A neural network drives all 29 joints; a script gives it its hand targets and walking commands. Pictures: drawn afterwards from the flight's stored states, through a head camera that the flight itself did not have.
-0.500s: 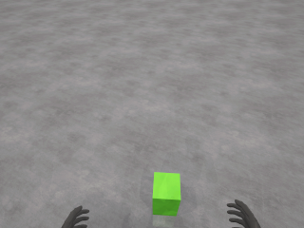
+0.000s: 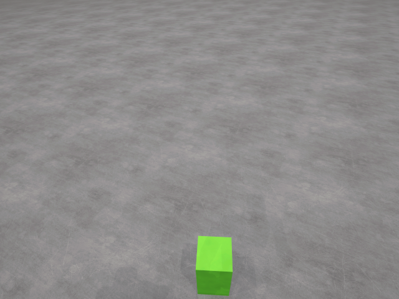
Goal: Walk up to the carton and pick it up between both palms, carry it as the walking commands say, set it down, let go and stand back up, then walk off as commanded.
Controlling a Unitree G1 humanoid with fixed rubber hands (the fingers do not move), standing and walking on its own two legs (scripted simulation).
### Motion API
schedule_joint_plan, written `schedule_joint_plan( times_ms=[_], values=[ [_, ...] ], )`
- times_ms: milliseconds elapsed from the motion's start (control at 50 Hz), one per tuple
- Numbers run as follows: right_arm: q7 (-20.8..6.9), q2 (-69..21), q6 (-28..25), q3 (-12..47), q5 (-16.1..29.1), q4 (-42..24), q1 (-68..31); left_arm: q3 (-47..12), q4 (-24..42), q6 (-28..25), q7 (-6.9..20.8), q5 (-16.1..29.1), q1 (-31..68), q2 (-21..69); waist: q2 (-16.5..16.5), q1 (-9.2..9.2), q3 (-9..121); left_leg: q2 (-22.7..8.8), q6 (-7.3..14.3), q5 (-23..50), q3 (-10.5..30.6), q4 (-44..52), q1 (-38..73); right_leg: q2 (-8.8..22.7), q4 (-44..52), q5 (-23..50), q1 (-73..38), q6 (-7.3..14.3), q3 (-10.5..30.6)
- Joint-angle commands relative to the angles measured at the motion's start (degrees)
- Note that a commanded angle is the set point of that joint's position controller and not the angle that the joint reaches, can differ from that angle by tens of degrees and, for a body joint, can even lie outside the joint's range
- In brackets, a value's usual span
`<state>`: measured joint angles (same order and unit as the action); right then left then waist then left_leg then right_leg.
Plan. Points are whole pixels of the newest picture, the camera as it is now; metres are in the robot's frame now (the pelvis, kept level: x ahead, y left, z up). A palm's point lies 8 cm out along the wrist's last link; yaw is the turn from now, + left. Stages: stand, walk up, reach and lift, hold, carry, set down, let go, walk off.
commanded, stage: stand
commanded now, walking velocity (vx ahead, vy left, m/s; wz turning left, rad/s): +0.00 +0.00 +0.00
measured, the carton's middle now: (213, 266) +0.47 -0.04 -0.64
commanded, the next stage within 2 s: walk off in 1.28 s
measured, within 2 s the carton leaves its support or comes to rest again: neither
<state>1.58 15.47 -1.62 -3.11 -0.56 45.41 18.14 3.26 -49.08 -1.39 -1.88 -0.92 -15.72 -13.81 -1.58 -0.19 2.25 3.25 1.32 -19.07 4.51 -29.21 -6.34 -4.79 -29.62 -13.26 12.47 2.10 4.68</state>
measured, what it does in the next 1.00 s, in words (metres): stands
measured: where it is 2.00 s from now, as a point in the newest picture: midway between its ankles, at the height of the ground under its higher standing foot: outside the picture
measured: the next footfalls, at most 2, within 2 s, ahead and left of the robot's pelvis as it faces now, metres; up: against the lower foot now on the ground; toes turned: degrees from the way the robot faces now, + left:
none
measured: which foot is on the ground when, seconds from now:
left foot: down 0.00-1.00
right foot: down 0.00-1.00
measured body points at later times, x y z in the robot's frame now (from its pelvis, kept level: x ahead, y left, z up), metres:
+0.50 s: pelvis -0.03 -0.01 +0.00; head -0.06 -0.01 +0.45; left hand +0.03 +0.27 -0.13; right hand +0.01 -0.29 -0.13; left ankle -0.03 +0.11 -0.73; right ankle +0.03 -0.09 -0.73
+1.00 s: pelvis -0.04 +0.01 +0.00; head -0.06 +0.01 +0.45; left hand +0.01 +0.30 -0.13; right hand +0.04 -0.27 -0.12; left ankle -0.03 +0.11 -0.73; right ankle +0.03 -0.09 -0.73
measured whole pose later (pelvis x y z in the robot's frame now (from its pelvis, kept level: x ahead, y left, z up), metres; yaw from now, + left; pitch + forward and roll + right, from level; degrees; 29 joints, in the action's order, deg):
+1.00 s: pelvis -0.04 +0.01 +0.00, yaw -1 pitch -4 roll +0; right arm 1.9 16.6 -1.8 -1.7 -0.1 52.6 15.1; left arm 2.2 -58.5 -0.7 -1.2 -0.2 -14.8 -15.9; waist -0.4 -1.0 -0.6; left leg 4.0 2.3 -14.6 3.4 -26.8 -8.2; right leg -3.8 -24.5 -7.4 13.1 0.5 6.0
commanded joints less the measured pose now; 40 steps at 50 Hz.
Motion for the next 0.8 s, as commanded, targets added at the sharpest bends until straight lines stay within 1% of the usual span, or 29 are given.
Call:
schedule_joint_plan(
  times_ms=[0,40,80,140,180,200,220,240,280,320,340,360,400,420,440,480,500,520,540,560,580,620,640,680,700,720,740,760,780],
  values=[
    [0.4,8.0,-1.5,-1.8,0.3,-3.6,-1.4,2.0,4.0,-1.2,-0.2,-0.1,4.7,-10.1,2.0,1.33,-4.7,-5.5,-0.4,7.1,5.3,5.9,-4.8,7.4,6.9,4.0,1.5,0.0,8.5],
    [0.5,9.6,-1.5,-2.1,0.2,-2.9,-0.9,2.2,2.9,-1.2,0.0,0.1,2.2,-9.9,1.8,-0.28,-4.8,-5.6,-0.1,6.0,5.2,5.9,-5.2,7.2,7.5,2.2,0.7,-0.2,8.5],
    [0.6,9.2,-1.3,-1.6,0.0,-2.6,-1.5,1.9,2.4,-1.1,-0.3,0.4,3.5,-9.8,1.4,-0.29,-6.3,-4.9,-0.5,4.6,4.6,5.9,-8.2,7.3,8.4,2.2,-0.1,-0.4,8.9],
    [0.8,8.9,-1.1,-1.5,0.1,-0.8,0.6,1.4,1.5,-0.7,-0.2,-0.1,3.7,-9.1,4.7,0.54,-4.3,-4.6,-0.5,4.5,4.0,4.6,-4.8,7.7,9.5,-1.9,1.6,0.0,9.9],
    [1.1,9.0,-0.9,-1.5,0.2,-0.8,-0.1,2.1,0.3,-0.7,-0.2,-0.4,2.7,-10.9,0.7,-0.02,-6.8,-4.3,-0.6,1.6,4.2,5.2,-6.8,8.5,11.2,-5.9,2.3,-0.3,11.5],
    [1.2,8.6,-1.0,-1.1,0.3,0.0,1.5,2.3,0.5,-0.4,-0.1,0.0,3.7,-11.6,3.7,0.66,-8.1,-4.9,-0.5,2.2,4.9,5.1,-6.2,8.3,11.8,-6.7,3.7,-0.3,11.5],
    [1.2,10.3,-0.9,-1.5,0.4,0.2,2.9,2.3,-0.4,-0.5,0.2,-0.3,2.2,-11.4,2.1,0.32,-7.1,-4.4,0.0,-0.2,4.1,4.7,-7.3,8.2,12.5,-8.2,2.2,-0.4,11.3],
    [1.3,9.4,-0.6,-1.1,0.2,-0.3,0.7,2.4,-0.8,-0.4,0.3,-0.1,2.6,-11.6,4.5,-0.21,-6.2,-4.5,0.0,1.1,4.5,5.2,-7.9,8.2,11.9,-7.4,0.6,-0.6,11.2],
    [1.1,9.6,-1.0,-1.3,0.4,0.3,3.3,2.1,-1.6,-0.4,0.0,0.2,2.4,-10.8,5.3,0.47,-8.8,-4.5,0.4,-0.1,5.0,5.9,-8.2,8.1,13.0,-10.3,4.0,-0.4,11.8],
    [0.9,8.6,-1.3,-0.8,-0.1,0.6,3.2,2.0,-2.4,-0.6,0.1,0.1,0.6,-10.2,0.4,-0.70,-8.3,-4.7,0.4,-0.4,5.1,7.2,-9.4,7.9,10.8,-7.9,1.6,-0.5,9.9],
    [0.8,8.3,-1.3,-0.9,-0.3,0.7,1.9,1.8,-2.0,-0.3,0.2,0.4,1.8,-9.5,0.3,-1.30,-7.8,-4.7,0.0,0.5,5.4,6.8,-9.9,8.1,10.8,-7.0,0.8,-0.8,10.0],
    [1.1,9.2,-1.4,-1.1,-0.2,0.7,1.3,1.7,-2.6,-0.1,0.3,0.3,2.9,-9.2,3.4,-0.67,-6.2,-5.0,0.3,0.2,5.8,7.0,-9.1,7.6,11.2,-6.9,0.8,-0.5,10.3],
    [1.2,9.5,-1.1,-1.2,0.1,0.8,1.4,1.7,-2.0,-0.4,0.3,0.2,3.9,-9.7,0.8,0.11,-7.0,-5.6,0.3,0.5,5.9,7.0,-8.9,8.4,11.4,-6.8,1.3,-0.1,11.0],
    [1.1,10.2,-1.3,-1.3,0.3,1.7,3.8,2.1,-2.7,-0.2,0.6,0.2,2.1,-10.5,3.1,-0.38,-4.6,-4.8,0.3,-0.8,5.0,7.0,-8.6,7.4,10.8,-7.4,-0.8,-0.5,9.4],
    [1.0,11.1,-1.3,-1.4,0.3,1.2,2.5,2.0,-2.6,-0.3,0.4,0.3,2.1,-10.8,3.3,-1.04,-7.3,-5.0,0.4,0.0,5.5,6.7,-9.7,8.2,12.3,-7.3,0.8,-0.6,10.6],
    [0.8,8.8,-1.1,-1.1,0.4,1.9,4.0,2.4,-3.0,0.1,0.4,0.0,1.5,-11.6,3.0,-0.19,-5.8,-4.1,0.1,-1.1,4.2,5.4,-8.6,8.3,13.3,-9.6,0.7,-1.1,11.5],
    [1.2,10.6,-0.9,-1.6,0.2,2.5,4.7,2.0,-3.3,0.3,0.3,0.1,1.5,-11.1,2.5,0.30,-8.1,-4.1,-0.2,-1.0,4.4,5.8,-7.7,8.5,13.6,-11.9,3.1,-0.2,12.6],
    [1.4,11.5,-0.8,-1.5,0.5,2.7,4.9,2.3,-3.0,0.3,0.4,0.5,2.2,-12.4,3.4,0.21,-7.6,-4.9,0.0,0.1,5.2,7.2,-8.6,8.3,12.4,-8.8,2.3,-0.2,11.6],
    [1.4,9.4,-1.0,-0.9,0.4,2.6,4.2,2.0,-2.9,0.1,0.6,0.5,3.4,-10.1,2.2,0.79,-8.7,-5.4,0.7,-0.9,6.3,7.4,-9.6,8.1,12.3,-7.9,2.2,-0.6,10.7],
    [0.9,9.2,-1.1,-0.8,0.1,2.5,2.3,2.0,-3.4,0.2,0.1,0.7,2.1,-10.7,2.7,-0.76,-8.8,-5.6,1.1,-1.4,6.3,8.8,-10.4,7.2,11.8,-7.6,1.4,-1.0,9.6],
    [1.1,11.3,-1.0,-1.3,0.0,1.8,1.8,2.0,-3.6,-0.1,0.4,0.5,1.4,-11.8,2.5,-0.71,-7.9,-5.8,0.8,0.9,5.9,8.6,-9.4,7.5,11.1,-5.8,1.5,-1.0,9.8],
    [1.1,9.4,-1.2,-0.8,0.1,3.1,2.4,1.7,-4.0,0.1,0.5,0.5,0.5,-10.1,-0.5,-0.98,-6.8,-6.4,1.1,-1.7,7.0,10.0,-10.3,7.2,9.7,-4.3,-0.6,-0.9,8.6],
    [1.2,8.9,-1.0,-0.6,0.3,2.9,2.0,2.2,-4.1,-0.1,0.4,0.4,2.0,-11.2,1.3,-0.44,-6.6,-6.5,0.7,-2.9,6.4,10.0,-10.3,7.8,10.2,-5.5,-0.1,-0.8,9.5],
    [1.3,9.5,-1.4,-0.5,0.2,2.7,0.0,1.7,-4.1,0.1,0.7,1.2,1.1,-9.9,2.0,-1.55,-6.6,-7.2,1.4,-3.6,7.9,10.9,-11.6,6.6,9.5,-3.5,-1.3,-0.9,8.5],
    [1.4,11.9,-1.1,-1.0,0.1,3.4,0.6,1.6,-5.0,0.1,0.7,0.7,0.5,-10.6,-1.5,-1.25,-8.1,-6.6,1.1,-4.4,7.2,11.9,-13.2,7.0,9.2,-2.6,-1.5,-0.9,8.5],
    [1.4,10.4,-1.3,-0.7,0.4,2.5,-1.5,1.4,-4.6,0.1,0.7,1.1,0.9,-9.8,0.3,-1.45,-7.6,-7.5,1.7,-5.8,8.1,11.4,-12.1,7.1,9.7,-2.9,-0.5,-1.0,8.8],
    [1.0,10.7,-1.3,-0.6,0.1,2.7,-1.1,1.5,-5.3,0.1,0.6,0.9,0.0,-11.1,-0.8,-1.28,-5.7,-7.3,1.1,-5.0,7.6,12.1,-12.1,7.1,8.5,-1.5,-2.7,-1.2,8.3],
    [0.7,11.4,-1.7,-0.9,0.6,2.5,-2.0,1.8,-4.9,-0.2,0.5,1.1,0.7,-11.8,1.3,-1.61,-7.8,-7.5,1.6,-5.8,8.4,12.8,-14.0,6.7,8.5,-0.3,-2.5,-0.9,8.5],
    [0.6,10.2,-1.7,-0.5,0.4,2.7,-2.3,1.5,-4.8,-0.1,0.5,0.5,1.7,-11.9,-0.1,-1.15,-7.0,-7.1,1.3,-2.8,7.5,11.9,-12.1,6.8,8.6,0.2,-1.7,-0.9,7.7]
  ],
)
